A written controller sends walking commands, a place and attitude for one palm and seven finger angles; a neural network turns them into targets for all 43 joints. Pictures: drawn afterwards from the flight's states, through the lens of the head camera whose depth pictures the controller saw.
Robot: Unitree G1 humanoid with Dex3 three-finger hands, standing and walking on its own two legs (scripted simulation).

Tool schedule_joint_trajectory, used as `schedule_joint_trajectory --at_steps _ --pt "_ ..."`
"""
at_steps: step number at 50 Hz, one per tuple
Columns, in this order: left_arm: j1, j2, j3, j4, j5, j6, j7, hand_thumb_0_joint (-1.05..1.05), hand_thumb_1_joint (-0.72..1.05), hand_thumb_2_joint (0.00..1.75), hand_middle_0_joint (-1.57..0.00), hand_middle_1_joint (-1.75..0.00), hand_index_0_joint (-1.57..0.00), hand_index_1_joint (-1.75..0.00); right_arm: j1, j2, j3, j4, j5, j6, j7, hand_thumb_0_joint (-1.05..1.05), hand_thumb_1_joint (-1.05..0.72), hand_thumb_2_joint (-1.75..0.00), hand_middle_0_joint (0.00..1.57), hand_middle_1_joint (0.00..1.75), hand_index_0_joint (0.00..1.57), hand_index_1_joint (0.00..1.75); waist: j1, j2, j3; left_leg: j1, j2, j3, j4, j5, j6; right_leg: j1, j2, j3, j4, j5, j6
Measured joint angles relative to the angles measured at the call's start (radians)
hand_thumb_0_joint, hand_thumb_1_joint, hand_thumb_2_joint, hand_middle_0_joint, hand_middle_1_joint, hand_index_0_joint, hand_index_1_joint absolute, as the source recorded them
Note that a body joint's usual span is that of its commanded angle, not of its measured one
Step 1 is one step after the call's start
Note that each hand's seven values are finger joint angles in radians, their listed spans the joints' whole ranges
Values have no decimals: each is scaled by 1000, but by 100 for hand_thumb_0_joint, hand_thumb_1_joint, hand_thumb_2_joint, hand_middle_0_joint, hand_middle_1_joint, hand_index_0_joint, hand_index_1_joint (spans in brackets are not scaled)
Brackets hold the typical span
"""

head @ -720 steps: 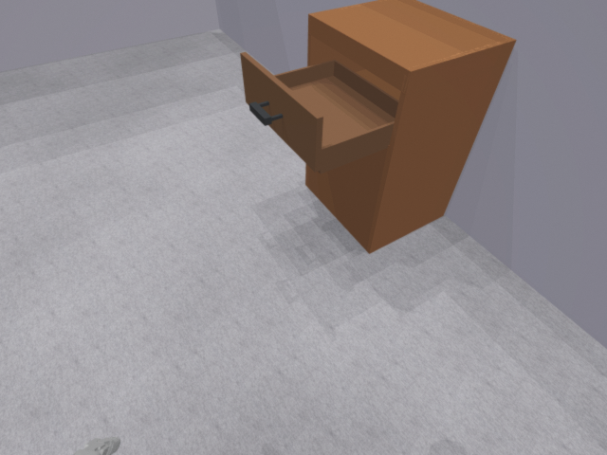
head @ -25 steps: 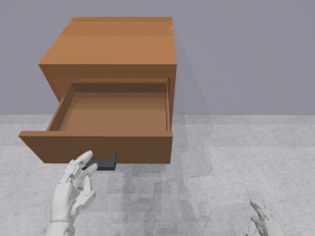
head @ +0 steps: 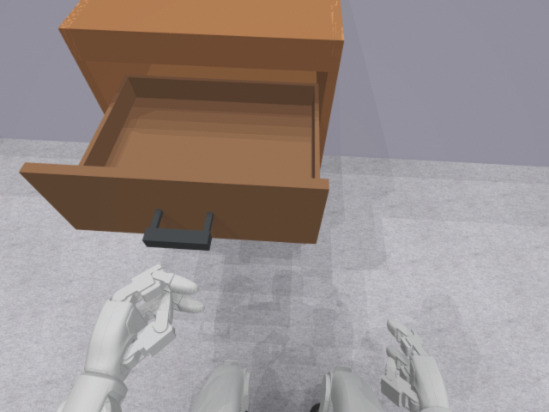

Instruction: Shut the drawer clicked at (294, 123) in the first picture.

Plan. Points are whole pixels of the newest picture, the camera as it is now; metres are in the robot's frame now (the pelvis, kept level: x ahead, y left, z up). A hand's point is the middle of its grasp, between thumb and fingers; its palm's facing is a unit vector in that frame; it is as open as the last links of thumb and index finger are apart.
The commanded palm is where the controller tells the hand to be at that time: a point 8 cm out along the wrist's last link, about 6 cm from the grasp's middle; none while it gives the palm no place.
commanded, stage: raise the hand and make a fist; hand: left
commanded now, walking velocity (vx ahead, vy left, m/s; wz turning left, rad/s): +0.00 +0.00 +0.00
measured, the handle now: (180, 227) +0.40 +0.19 -0.03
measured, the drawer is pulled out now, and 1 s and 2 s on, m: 0.29 0.29 0.29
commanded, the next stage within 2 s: bring the fist close to the handle in 1.14 s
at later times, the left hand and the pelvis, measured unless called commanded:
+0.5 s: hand (155, 327) +0.21 +0.16 +0.07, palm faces +0.01 -1.00 -0.03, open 3.1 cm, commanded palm +0.18 +0.21 +0.07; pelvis +0.02 +0.01 +0.01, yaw +0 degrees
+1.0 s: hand (155, 324) +0.22 +0.16 +0.07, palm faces +0.00 -1.00 -0.04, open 3.3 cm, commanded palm +0.18 +0.22 +0.08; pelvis +0.03 +0.01 +0.01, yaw +0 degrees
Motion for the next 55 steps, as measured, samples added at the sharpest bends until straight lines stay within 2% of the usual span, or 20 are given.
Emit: schedule_joint_trajectory --at_steps 3,6,10,15,20,29,37,45,55 --pt "25 -5 15 -15 1 12 50 2 90 90 -85 -100 -84 -101 35 -9 -18 8 -2 5 -4 2 -90 -90 21 30 20 30 -16 -3 -3 22 0 14 -28 5 5 15 1 13 -24 8 6" --pt "68 -13 21 -41 5 -22 88 2 91 90 -91 -107 -90 -107 58 -31 -39 12 -6 3 -2 2 -90 -90 21 30 20 30 -27 -7 -9 38 -2 21 -46 6 10 29 0 20 -41 10 11" --pt "122 -17 -2 -66 21 -65 98 2 91 90 -99 -115 -98 -116 61 -66 -64 1 -7 3 0 2 -90 -90 21 30 20 30 -32 -12 -15 46 -6 25 -50 0 15 37 -3 24 -45 5 18" --pt "158 -12 -31 -82 41 -80 105 2 91 90 -109 -126 -108 -127 34 -83 -79 -33 -7 13 -4 2 -91 -90 20 30 20 30 -28 -23 -17 46 -8 25 -40 -12 19 38 -5 25 -37 -6 21" --pt "166 -9 -33 -111 47 -85 117 2 90 90 -119 -137 -118 -138 2 -69 -74 -70 -9 26 1 2 -91 -90 20 30 20 30 -17 -26 -22 51 -7 20 -35 -22 19 47 -4 19 -36 -14 22" --pt "184 -13 -49 -142 55 -43 99 2 91 90 -135 -154 -134 -154 -15 -31 -32 -113 -9 64 10 1 -91 -90 21 30 20 30 0 -15 -29 80 -9 12 -52 -25 18 81 -3 12 -58 -18 24" --pt "210 -7 -35 -165 46 -41 93 2 90 90 -139 -159 -138 -159 9 -28 -27 -107 -7 78 10 1 -90 -90 21 30 20 30 1 -12 -28 92 -7 9 -58 -27 15 94 -1 9 -64 -21 22" --pt "203 5 -11 -149 27 -45 82 2 90 90 -140 -160 -139 -160 28 -50 -42 -87 -1 75 1 1 -90 -90 21 30 20 30 -13 -10 -24 90 -4 6 -60 -26 10 91 2 7 -64 -21 17" --pt "218 3 -7 -145 24 -55 90 2 90 90 -140 -160 -139 -160 33 -52 -61 -75 3 72 0 1 -91 -90 21 30 20 30 -26 -12 -30 104 0 11 -75 -22 5 99 7 11 -73 -18 12"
